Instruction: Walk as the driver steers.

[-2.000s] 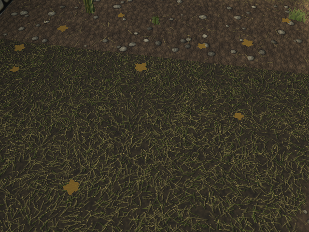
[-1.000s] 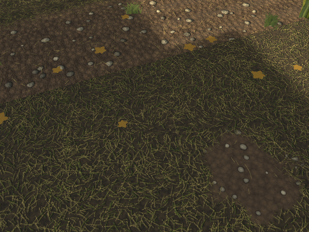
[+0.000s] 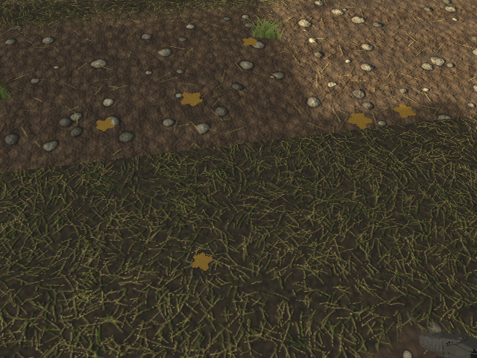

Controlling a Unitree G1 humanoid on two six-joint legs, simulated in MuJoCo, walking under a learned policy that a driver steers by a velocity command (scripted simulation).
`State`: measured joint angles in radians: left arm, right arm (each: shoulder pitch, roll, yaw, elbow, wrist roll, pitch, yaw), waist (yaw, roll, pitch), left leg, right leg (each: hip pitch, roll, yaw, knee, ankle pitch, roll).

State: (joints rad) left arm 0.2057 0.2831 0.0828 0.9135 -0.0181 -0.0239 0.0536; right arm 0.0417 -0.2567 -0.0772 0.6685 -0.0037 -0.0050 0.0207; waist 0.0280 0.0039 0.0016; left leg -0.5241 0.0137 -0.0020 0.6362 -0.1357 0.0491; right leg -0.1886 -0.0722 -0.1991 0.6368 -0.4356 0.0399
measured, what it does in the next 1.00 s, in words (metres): steps on the spot, turning left: right foot, then left foot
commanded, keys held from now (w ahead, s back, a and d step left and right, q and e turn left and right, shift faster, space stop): q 0.72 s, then no key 0.28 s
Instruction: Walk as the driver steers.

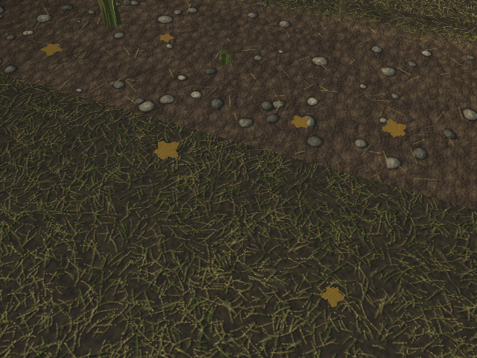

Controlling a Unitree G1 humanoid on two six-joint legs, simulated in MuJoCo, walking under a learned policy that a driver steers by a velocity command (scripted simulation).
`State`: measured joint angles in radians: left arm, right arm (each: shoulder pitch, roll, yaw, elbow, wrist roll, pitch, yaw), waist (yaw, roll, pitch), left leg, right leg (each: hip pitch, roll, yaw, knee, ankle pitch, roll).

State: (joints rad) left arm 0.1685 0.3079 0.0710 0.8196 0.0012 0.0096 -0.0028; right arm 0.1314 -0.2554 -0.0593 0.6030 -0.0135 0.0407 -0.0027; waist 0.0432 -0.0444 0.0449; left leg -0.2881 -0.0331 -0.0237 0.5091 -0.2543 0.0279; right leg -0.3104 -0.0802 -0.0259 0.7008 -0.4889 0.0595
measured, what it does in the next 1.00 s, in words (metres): steps on the spot: right foot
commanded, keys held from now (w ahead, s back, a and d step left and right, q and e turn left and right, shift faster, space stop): no key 1.00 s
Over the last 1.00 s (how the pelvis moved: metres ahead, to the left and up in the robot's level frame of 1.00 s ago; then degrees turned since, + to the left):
0.09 0.01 0.02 31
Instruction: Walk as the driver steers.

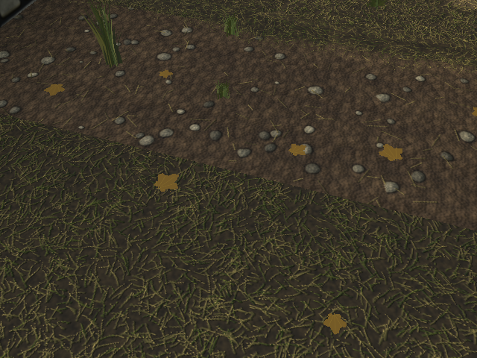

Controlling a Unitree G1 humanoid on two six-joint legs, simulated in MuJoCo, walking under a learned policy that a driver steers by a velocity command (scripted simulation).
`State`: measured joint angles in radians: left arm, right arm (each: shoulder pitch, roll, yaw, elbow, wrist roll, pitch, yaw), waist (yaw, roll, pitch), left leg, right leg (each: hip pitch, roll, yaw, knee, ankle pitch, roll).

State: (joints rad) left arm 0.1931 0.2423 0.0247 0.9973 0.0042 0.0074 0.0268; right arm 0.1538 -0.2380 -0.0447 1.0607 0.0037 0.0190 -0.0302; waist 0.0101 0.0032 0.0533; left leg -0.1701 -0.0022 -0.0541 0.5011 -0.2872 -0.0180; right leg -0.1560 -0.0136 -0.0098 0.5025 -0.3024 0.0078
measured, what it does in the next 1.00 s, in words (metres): walks ahead: right foot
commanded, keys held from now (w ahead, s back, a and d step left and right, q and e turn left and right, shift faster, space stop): no key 0.12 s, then w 0.88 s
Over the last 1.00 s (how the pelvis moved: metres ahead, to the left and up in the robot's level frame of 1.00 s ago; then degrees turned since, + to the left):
0.02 -0.02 0.00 1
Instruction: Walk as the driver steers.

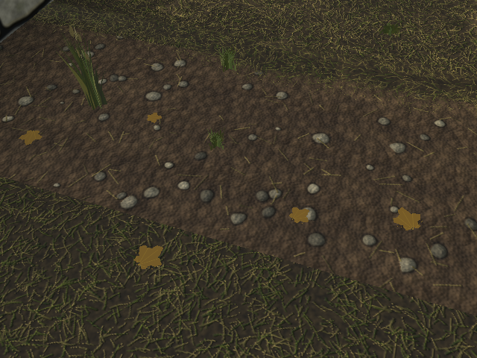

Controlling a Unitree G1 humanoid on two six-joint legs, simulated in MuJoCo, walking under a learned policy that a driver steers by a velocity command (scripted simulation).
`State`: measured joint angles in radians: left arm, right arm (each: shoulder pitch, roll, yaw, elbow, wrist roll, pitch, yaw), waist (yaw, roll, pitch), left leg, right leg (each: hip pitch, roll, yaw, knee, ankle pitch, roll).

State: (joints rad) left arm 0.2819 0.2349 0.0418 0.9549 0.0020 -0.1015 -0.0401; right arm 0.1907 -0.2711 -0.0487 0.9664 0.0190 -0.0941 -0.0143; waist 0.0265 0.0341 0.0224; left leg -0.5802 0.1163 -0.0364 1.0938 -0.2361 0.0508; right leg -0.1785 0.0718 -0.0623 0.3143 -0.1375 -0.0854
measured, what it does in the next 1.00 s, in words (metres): walks ahead, turning right: left foot, then right foot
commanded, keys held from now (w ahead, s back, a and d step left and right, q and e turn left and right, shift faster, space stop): w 0.44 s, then w+e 0.56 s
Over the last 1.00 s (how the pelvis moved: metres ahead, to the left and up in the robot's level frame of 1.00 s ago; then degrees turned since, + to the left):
0.33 -0.05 0.01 0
